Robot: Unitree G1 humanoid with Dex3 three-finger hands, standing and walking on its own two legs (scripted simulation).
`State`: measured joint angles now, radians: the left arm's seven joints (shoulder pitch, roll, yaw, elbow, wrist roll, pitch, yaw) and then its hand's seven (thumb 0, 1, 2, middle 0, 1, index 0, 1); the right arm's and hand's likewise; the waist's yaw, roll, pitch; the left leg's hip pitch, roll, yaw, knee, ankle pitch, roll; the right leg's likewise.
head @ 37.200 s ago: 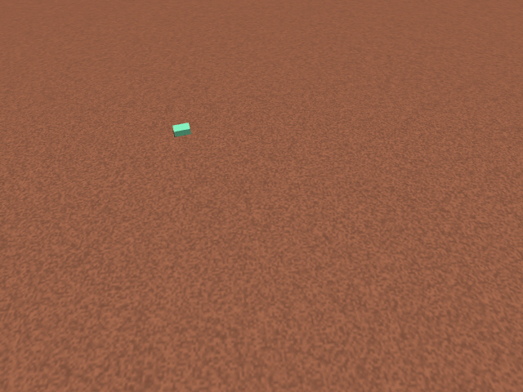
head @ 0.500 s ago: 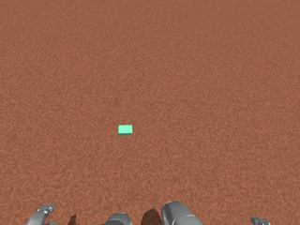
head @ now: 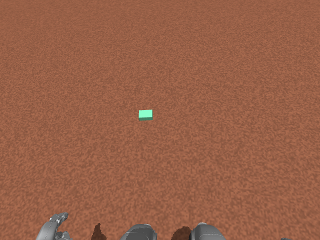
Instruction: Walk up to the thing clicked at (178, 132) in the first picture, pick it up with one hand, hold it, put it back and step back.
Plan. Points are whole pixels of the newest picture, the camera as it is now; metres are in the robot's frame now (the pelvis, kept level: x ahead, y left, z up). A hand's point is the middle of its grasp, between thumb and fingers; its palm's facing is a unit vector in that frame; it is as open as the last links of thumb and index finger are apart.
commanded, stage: step back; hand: left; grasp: from above
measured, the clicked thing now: (145, 115) +0.94 +0.20 -0.74
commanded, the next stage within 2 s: stand in 1.26 s
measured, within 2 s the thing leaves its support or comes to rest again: neither
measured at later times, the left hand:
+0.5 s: hand out of the picture -0.08 +0.26 -0.13, palm faces +0.00 -0.91 -0.42, open 7.4 cm
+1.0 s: hand out of the picture +0.01 +0.29 -0.14, palm faces -0.04 -0.92 -0.38, open 7.4 cm
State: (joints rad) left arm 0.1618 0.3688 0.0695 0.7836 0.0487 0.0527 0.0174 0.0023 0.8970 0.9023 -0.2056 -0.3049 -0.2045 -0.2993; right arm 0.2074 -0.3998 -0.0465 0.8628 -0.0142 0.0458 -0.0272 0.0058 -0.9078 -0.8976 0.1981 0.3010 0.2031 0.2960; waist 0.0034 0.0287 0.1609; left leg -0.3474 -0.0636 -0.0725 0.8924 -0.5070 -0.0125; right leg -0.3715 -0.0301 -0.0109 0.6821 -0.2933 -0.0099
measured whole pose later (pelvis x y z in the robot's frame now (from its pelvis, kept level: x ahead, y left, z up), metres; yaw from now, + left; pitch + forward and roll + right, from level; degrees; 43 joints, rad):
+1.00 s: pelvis -0.08 +0.01 +0.00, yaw -1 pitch -2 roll +1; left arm 0.17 0.41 0.06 0.96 0.02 0.00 -0.02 0.00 0.90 0.90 -0.20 -0.30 -0.20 -0.30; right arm 0.25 -0.37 -0.06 0.94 -0.03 -0.03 0.01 0.01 -0.90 -0.90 0.20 0.30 0.21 0.30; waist -0.02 -0.03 0.10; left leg -0.24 0.02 0.02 0.61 -0.33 -0.01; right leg -0.34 -0.04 0.00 0.64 -0.29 -0.02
